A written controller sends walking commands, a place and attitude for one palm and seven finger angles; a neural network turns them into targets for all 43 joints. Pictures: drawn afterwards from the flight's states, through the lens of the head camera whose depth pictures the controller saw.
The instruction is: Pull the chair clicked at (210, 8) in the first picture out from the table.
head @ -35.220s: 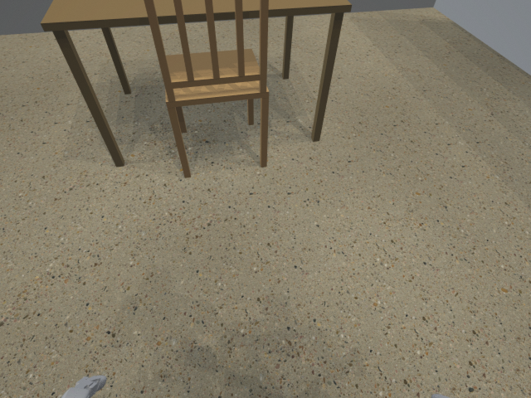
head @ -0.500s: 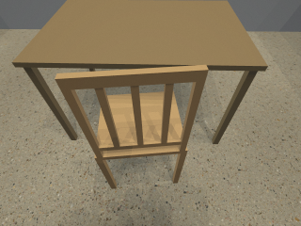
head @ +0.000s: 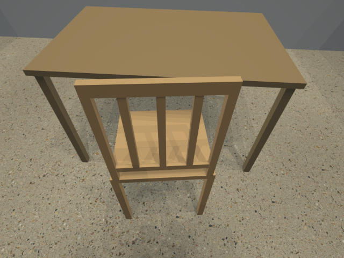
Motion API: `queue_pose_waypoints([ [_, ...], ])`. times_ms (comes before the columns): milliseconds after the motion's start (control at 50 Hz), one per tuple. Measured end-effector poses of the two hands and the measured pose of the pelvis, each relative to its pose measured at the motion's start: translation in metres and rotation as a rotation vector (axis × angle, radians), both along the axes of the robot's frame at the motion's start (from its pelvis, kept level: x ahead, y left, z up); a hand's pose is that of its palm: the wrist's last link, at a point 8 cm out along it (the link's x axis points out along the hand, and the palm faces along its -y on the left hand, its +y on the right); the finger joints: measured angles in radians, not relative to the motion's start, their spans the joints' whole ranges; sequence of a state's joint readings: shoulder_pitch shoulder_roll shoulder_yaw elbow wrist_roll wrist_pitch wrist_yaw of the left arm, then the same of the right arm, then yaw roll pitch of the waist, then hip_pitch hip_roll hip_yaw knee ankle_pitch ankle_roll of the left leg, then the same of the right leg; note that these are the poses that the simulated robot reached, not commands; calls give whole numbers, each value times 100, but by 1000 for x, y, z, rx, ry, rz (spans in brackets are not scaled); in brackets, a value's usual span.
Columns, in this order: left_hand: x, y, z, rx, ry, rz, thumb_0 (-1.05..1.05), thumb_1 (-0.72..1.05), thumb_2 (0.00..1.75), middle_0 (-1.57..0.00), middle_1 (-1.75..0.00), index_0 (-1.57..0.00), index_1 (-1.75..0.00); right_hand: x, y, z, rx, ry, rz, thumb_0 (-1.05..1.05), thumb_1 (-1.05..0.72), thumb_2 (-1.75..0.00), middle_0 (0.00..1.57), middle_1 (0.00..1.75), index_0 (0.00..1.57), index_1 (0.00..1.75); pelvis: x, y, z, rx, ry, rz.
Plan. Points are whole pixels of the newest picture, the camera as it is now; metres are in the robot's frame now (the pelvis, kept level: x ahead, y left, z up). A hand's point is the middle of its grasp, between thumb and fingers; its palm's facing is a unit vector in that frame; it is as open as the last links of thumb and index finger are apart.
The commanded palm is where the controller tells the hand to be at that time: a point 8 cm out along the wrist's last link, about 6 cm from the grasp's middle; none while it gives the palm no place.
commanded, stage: look again from close up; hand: left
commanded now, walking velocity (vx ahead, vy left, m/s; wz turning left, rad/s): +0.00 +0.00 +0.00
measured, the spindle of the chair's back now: (162, 135) +0.49 +0.06 -0.05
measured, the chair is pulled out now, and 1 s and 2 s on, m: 0.18 0.18 0.18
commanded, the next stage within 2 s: shuffle to correct the standing spot in 0.44 s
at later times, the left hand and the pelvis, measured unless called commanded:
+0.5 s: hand out of the picture -0.02 +0.17 -0.18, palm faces +0.02 -0.99 -0.16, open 7.4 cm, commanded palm none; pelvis -0.01 +0.01 +0.00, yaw +0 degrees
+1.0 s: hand out of the picture +0.01 +0.14 -0.17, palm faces +0.08 -0.98 -0.20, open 7.4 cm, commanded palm none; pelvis +0.02 -0.04 +0.00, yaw +4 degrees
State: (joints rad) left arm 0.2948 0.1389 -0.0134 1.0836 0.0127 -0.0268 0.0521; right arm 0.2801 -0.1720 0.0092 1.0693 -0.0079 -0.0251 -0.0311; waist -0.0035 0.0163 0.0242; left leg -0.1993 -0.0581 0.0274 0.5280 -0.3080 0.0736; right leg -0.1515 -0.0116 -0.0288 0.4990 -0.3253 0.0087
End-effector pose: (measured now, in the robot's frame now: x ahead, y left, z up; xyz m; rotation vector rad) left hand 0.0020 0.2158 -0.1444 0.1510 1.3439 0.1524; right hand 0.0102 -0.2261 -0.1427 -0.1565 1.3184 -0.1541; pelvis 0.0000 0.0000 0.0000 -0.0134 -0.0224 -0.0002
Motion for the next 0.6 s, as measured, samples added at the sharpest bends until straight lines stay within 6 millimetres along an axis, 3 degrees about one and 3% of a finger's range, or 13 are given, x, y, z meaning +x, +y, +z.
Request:
queue_pose_waypoints([
  [160, 3, 7, 0, -6, -19, -12, 0, 91, 89, -20, -30, -20, -30, 7, 0, 7, -11, -35, 14, 1, -93, -90, 20, 30, 20, 30, -5, 3, 2, 6, 0, -5],
  [600, -33, 6, -4, -43, 87, 16, 0, 91, 90, -20, -30, -20, -30, -20, 17, 9, -4, 66, 1, 1, -91, -90, 20, 30, 20, 30, -6, 11, 5, 6, -5, 1],
])
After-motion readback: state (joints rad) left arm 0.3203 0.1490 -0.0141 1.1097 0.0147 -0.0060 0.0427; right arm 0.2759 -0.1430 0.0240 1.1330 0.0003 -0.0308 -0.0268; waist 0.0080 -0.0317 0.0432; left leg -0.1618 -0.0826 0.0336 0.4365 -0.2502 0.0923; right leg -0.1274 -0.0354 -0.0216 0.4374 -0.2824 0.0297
